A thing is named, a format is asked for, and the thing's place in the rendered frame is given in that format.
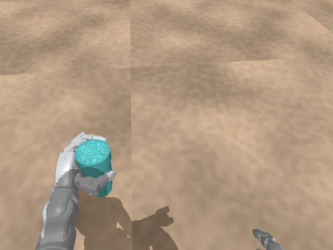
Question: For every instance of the cup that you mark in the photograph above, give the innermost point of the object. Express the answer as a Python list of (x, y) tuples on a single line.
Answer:
[(93, 157)]

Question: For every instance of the left robot hand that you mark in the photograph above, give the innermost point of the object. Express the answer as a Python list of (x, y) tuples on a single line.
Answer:
[(68, 174)]

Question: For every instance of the right robot hand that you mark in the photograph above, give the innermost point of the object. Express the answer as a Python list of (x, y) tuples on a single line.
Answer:
[(266, 240)]

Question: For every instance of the left robot arm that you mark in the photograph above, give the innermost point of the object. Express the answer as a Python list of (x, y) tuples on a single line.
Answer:
[(59, 216)]

